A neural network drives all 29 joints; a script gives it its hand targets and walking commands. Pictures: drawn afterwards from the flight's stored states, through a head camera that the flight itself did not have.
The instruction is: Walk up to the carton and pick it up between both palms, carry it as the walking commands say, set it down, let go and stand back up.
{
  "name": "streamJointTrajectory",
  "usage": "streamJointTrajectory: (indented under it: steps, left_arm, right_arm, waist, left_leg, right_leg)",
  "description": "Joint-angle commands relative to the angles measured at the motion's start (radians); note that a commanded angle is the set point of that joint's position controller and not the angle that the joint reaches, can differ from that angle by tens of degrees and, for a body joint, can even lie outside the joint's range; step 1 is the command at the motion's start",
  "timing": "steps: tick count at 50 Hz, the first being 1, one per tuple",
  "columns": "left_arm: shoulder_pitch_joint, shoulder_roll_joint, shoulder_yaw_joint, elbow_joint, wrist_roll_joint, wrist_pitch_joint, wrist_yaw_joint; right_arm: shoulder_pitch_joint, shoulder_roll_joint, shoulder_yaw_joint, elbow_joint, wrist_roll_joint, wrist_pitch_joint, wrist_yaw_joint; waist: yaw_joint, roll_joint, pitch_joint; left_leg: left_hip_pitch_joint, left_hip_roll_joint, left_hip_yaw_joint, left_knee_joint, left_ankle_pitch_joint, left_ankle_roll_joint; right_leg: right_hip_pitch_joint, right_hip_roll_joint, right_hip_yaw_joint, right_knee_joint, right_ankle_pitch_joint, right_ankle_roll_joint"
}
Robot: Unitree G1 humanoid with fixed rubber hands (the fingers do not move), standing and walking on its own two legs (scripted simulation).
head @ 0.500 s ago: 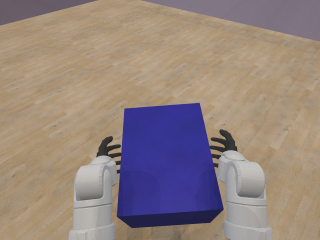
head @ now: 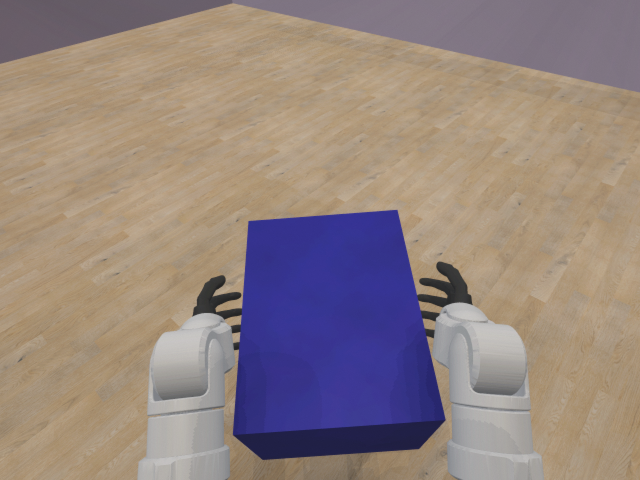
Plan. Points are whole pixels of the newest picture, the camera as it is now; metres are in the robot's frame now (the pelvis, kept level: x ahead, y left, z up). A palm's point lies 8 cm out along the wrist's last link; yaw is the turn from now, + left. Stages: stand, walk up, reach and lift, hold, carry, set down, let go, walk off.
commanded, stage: carry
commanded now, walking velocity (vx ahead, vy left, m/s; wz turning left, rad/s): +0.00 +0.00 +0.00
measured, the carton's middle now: (331, 332) +0.34 +0.00 +0.01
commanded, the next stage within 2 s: none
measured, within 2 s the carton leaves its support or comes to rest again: neither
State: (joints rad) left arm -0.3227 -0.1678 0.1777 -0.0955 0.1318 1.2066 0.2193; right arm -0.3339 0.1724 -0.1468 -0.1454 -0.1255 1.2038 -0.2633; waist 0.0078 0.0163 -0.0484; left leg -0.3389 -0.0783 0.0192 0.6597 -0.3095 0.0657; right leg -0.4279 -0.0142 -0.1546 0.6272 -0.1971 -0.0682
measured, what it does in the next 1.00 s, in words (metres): shifts its weight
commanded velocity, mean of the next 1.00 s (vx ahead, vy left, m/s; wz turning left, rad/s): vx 0.19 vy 0.00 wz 0.00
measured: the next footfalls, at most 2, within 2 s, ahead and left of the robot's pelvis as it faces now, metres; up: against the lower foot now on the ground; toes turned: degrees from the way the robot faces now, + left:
left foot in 1.26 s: +0.14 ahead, +0.12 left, +0.00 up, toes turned +5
right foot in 1.48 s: +0.27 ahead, -0.10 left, +0.00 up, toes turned -6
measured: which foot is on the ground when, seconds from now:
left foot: down 0.00-1.00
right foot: down 0.00-1.00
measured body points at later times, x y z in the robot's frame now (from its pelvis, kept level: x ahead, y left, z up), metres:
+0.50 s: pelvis +0.00 +0.00 +0.00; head -0.03 -0.01 +0.45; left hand +0.30 +0.15 +0.07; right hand +0.31 -0.15 +0.07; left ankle +0.03 +0.08 -0.72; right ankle +0.09 -0.07 -0.72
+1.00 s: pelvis +0.06 +0.00 +0.01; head +0.04 -0.01 +0.46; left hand +0.36 +0.15 +0.08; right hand +0.36 -0.15 +0.07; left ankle +0.03 +0.08 -0.72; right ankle +0.09 -0.07 -0.72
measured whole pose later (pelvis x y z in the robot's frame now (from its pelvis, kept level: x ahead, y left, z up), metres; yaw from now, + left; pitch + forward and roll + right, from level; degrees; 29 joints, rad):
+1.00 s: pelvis +0.06 +0.00 +0.01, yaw +0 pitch +5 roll +0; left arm -0.29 -0.16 0.17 -0.04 0.16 1.07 0.16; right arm -0.28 0.16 -0.19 -0.02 -0.15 1.04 -0.12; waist 0.00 0.02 -0.14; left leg -0.34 -0.05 0.02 0.62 -0.37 0.06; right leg -0.43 -0.01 -0.20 0.59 -0.25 -0.08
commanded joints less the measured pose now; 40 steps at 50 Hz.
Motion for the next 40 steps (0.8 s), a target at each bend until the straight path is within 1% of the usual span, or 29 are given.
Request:
streamJointTrajectory:
  steps: [1, 2, 3, 4, 5, 6, 7, 8, 9, 10, 12, 14, 15, 16, 20, 21, 22, 23, 25, 26, 27, 31, 32, 33, 34, 35, 38, 39, 40]
  left_arm:
    - [-0.644, -0.977, -0.655, -0.097, -0.437, -0.036, -0.403]
    - [-0.689, -0.975, -0.637, -0.087, -0.421, -0.047, -0.399]
    - [-0.719, -1.002, -0.671, -0.144, -0.455, -0.04, -0.398]
    - [-0.549, -0.94, -0.54, 0.109, -0.324, -0.059, -0.398]
    - [-0.638, -0.961, -0.586, -0.006, -0.384, -0.065, -0.406]
    - [-0.63, -0.945, -0.496, 0.162, -0.306, -0.093, -0.402]
    - [-0.634, -0.964, -0.606, -0.036, -0.39, -0.086, -0.4]
    - [-0.638, -0.939, -0.54, 0.076, -0.332, -0.101, -0.396]
    - [-0.701, -0.97, -0.648, -0.11, -0.416, -0.1, -0.397]
    - [-0.722, -0.981, -0.655, -0.12, -0.429, -0.086, -0.4]
    - [-0.656, -0.94, -0.529, 0.091, -0.328, -0.13, -0.399]
    - [-0.655, -0.992, -0.665, -0.142, -0.439, -0.1, -0.396]
    - [-0.63, -0.952, -0.585, -0.025, -0.377, -0.112, -0.397]
    - [-0.596, -0.871, -0.452, 0.169, -0.262, -0.159, -0.398]
    - [-0.686, -0.938, -0.606, -0.041, -0.366, -0.181, -0.388]
    - [-0.742, -0.975, -0.693, -0.197, -0.448, -0.156, -0.388]
    - [-0.656, -0.942, -0.584, -0.014, -0.354, -0.161, -0.385]
    - [-0.66, -0.938, -0.608, -0.064, -0.377, -0.153, -0.385]
    - [-0.546, -0.87, -0.4, 0.33, -0.209, -0.206, -0.399]
    - [-0.535, -0.858, -0.404, 0.304, -0.197, -0.234, -0.397]
    - [-0.649, -0.931, -0.573, 0.004, -0.351, -0.214, -0.393]
    - [-0.665, -0.911, -0.516, 0.054, -0.312, -0.236, -0.387]
    - [-0.562, -0.837, -0.365, 0.335, -0.17, -0.282, -0.39]
    - [-0.623, -0.873, -0.515, 0.021, -0.303, -0.285, -0.384]
    - [-0.47, -0.798, -0.332, 0.347, -0.142, -0.323, -0.388]
    - [-0.637, -0.895, -0.606, -0.004, -0.372, -0.275, -0.375]
    - [-0.591, -0.878, -0.603, -0.104, -0.343, -0.238, -0.364]
    - [-0.648, -0.916, -0.675, -0.214, -0.407, -0.212, -0.366]
    - [-0.502, -0.893, -0.605, -0.063, -0.339, -0.21, -0.365]
  right_arm:
    - [-0.485, 0.984, 0.633, 0.05, 0.397, -0.022, 0.452]
    - [-0.528, 1.011, 0.613, 0.079, 0.398, -0.031, 0.457]
    - [-0.522, 1.01, 0.653, 0.012, 0.425, -0.019, 0.452]
    - [-0.467, 0.94, 0.535, 0.203, 0.322, -0.042, 0.45]
    - [-0.525, 0.991, 0.592, 0.113, 0.362, -0.049, 0.449]
    - [-0.483, 0.93, 0.476, 0.276, 0.272, -0.08, 0.45]
    - [-0.515, 0.986, 0.614, 0.086, 0.373, -0.068, 0.453]
    - [-0.488, 0.96, 0.518, 0.246, 0.31, -0.08, 0.454]
    - [-0.492, 0.979, 0.607, 0.08, 0.367, -0.074, 0.454]
    - [-0.566, 0.99, 0.63, 0.016, 0.395, -0.072, 0.448]
    - [-0.518, 0.946, 0.495, 0.232, 0.292, -0.118, 0.441]
    - [-0.575, 1.0, 0.663, -0.054, 0.429, -0.089, 0.433]
    - [-0.557, 0.974, 0.601, 0.076, 0.374, -0.09, 0.436]
    - [-0.421, 0.927, 0.442, 0.363, 0.234, -0.135, 0.438]
    - [-0.519, 0.913, 0.54, 0.106, 0.32, -0.165, 0.44]
    - [-0.547, 0.971, 0.626, -0.026, 0.399, -0.142, 0.434]
    - [-0.514, 0.942, 0.534, 0.127, 0.319, -0.148, 0.432]
    - [-0.514, 0.943, 0.584, 0.064, 0.352, -0.144, 0.43]
    - [-0.47, 0.854, 0.388, 0.382, 0.179, -0.206, 0.429]
    - [-0.44, 0.859, 0.391, 0.388, 0.18, -0.226, 0.432]
    - [-0.479, 0.917, 0.549, 0.104, 0.308, -0.205, 0.425]
    - [-0.542, 0.884, 0.499, 0.123, 0.276, -0.229, 0.418]
    - [-0.463, 0.811, 0.351, 0.367, 0.144, -0.28, 0.424]
    - [-0.51, 0.842, 0.503, 0.072, 0.263, -0.277, 0.411]
    - [-0.416, 0.772, 0.344, 0.361, 0.112, -0.318, 0.41]
    - [-0.489, 0.864, 0.597, 0.01, 0.334, -0.263, 0.403]
    - [-0.408, 0.863, 0.572, 0.03, 0.309, -0.223, 0.399]
    - [-0.484, 0.862, 0.627, -0.108, 0.365, -0.205, 0.397]
    - [-0.49, 0.831, 0.585, -0.064, 0.334, -0.209, 0.394]
  waist:
    - [-0.01, -0.012, -0.384]
    - [-0.007, 0.01, -0.374]
    - [-0.01, -0.046, -0.308]
    - [-0.009, -0.037, -0.328]
    - [-0.014, -0.106, -0.357]
    - [-0.01, -0.026, -0.346]
    - [-0.01, -0.065, -0.306]
    - [-0.01, 0.011, -0.336]
    - [-0.013, -0.02, -0.305]
    - [-0.014, -0.04, -0.311]
    - [-0.009, -0.024, -0.371]
    - [-0.009, -0.07, -0.369]
    - [-0.012, -0.127, -0.363]
    - [-0.013, -0.096, -0.391]
    - [-0.009, 0.06, -0.389]
    - [-0.005, 0.042, -0.372]
    - [-0.001, 0.031, -0.383]
    - [-0.002, -0.022, -0.325]
    - [-0.008, -0.055, -0.324]
    - [-0.008, -0.028, -0.341]
    - [-0.011, -0.036, -0.381]
    - [-0.012, -0.058, -0.301]
    - [-0.015, -0.067, -0.312]
    - [-0.011, -0.099, -0.351]
    - [-0.005, -0.116, -0.346]
    - [-0.008, -0.085, -0.293]
    - [-0.02, -0.016, -0.292]
    - [-0.013, 0.105, -0.286]
    - [-0.014, 0.092, -0.37]
  left_leg:
    - [-0.037, 0.209, -0.226, -0.216, 0.053, 0.02]
    - [-0.043, 0.207, -0.223, -0.242, 0.001, 0.024]
    - [-0.105, 0.192, -0.218, -0.243, 0.005, 0.021]
    - [-0.068, 0.185, -0.193, -0.211, -0.013, 0.016]
    - [-0.07, 0.182, -0.199, -0.198, -0.03, 0.033]
    - [-0.08, 0.179, -0.207, -0.215, -0.014, 0.032]
    - [-0.105, 0.176, -0.198, -0.213, -0.054, 0.033]
    - [-0.081, 0.183, -0.216, -0.238, -0.081, 0.035]
    - [-0.1, 0.182, -0.207, -0.243, -0.087, 0.034]
    - [-0.096, 0.194, -0.236, -0.234, -0.057, 0.04]
    - [-0.058, 0.187, -0.219, -0.223, 0.02, 0.034]
    - [-0.074, 0.174, -0.189, -0.187, 0.039, 0.022]
    - [-0.039, 0.173, -0.17, -0.169, 0.087, 0.013]
    - [-0.014, 0.182, -0.18, -0.165, 0.088, 0.016]
    - [-0.001, 0.21, -0.235, -0.239, 0.156, 0.027]
    - [-0.033, 0.243, -0.267, -0.265, 0.107, 0.027]
    - [-0.05, 0.237, -0.266, -0.262, 0.067, 0.035]
    - [-0.106, 0.22, -0.254, -0.262, 0.006, 0.033]
    - [-0.1, 0.183, -0.196, -0.208, -0.005, 0.03]
    - [-0.068, 0.16, -0.174, -0.215, 0.006, 0.03]
    - [-0.069, 0.168, -0.18, -0.202, 0.001, 0.031]
    - [-0.124, 0.15, -0.181, -0.196, -0.06, 0.03]
    - [-0.143, 0.139, -0.177, -0.21, -0.087, 0.03]
    - [-0.136, 0.145, -0.176, -0.219, -0.144, 0.048]
    - [-0.12, 0.132, -0.163, -0.212, -0.223, 0.057]
    - [-0.15, 0.131, -0.168, -0.24, -0.371, 0.052]
    - [-0.049, 0.169, -0.229, -0.338, -0.438, 0.068]
    - [-0.032, 0.203, -0.283, -0.375, -0.4, 0.077]
    - [0.089, 0.235, -0.326, -0.374, -0.304, 0.094]
  right_leg:
    - [0.233, -0.136, 0.165, -0.118, -0.051, 0.001]
    - [0.232, -0.13, 0.165, -0.12, -0.088, -0.004]
    - [0.219, -0.127, 0.169, -0.138, -0.117, 0.0]
    - [0.196, -0.146, 0.193, -0.178, -0.134, -0.01]
    - [0.222, -0.168, 0.211, -0.192, -0.157, -0.01]
    - [0.216, -0.17, 0.19, -0.16, -0.144, -0.006]
    - [0.182, -0.162, 0.22, -0.196, -0.167, -0.005]
    - [0.185, -0.151, 0.19, -0.181, -0.199, -0.003]
    - [0.162, -0.137, 0.178, -0.182, -0.191, 0.004]
    - [0.182, -0.148, 0.198, -0.178, -0.173, 0.0]
    - [0.209, -0.157, 0.201, -0.164, -0.094, -0.014]
    - [0.244, -0.18, 0.23, -0.191, -0.062, -0.024]
    - [0.234, -0.18, 0.225, -0.192, -0.002, -0.032]
    - [0.23, -0.178, 0.216, -0.178, 0.008, -0.024]
    - [0.182, -0.119, 0.155, -0.086, -0.004, -0.008]
    - [0.199, -0.104, 0.142, -0.088, -0.06, 0.002]
    - [0.232, -0.106, 0.151, -0.109, -0.061, -0.001]
    - [0.242, -0.117, 0.164, -0.134, -0.089, -0.004]
    - [0.194, -0.159, 0.233, -0.197, -0.153, -0.023]
    - [0.192, -0.17, 0.221, -0.202, -0.163, -0.027]
    - [0.208, -0.183, 0.22, -0.201, -0.158, -0.021]
    - [0.171, -0.184, 0.228, -0.249, -0.262, 0.005]
    - [0.168, -0.177, 0.213, -0.243, -0.297, 0.008]
    - [0.204, -0.178, 0.211, -0.246, -0.344, 0.0]
    - [0.184, -0.176, 0.221, -0.263, -0.448, -0.002]
    - [0.148, -0.174, 0.214, -0.282, -0.556, 0.016]
    - [0.084, -0.099, 0.099, -0.178, -0.445, 0.069]
    - [0.087, -0.083, 0.089, -0.145, -0.36, 0.07]
    - [0.087, -0.06, 0.063, -0.098, -0.237, 0.064]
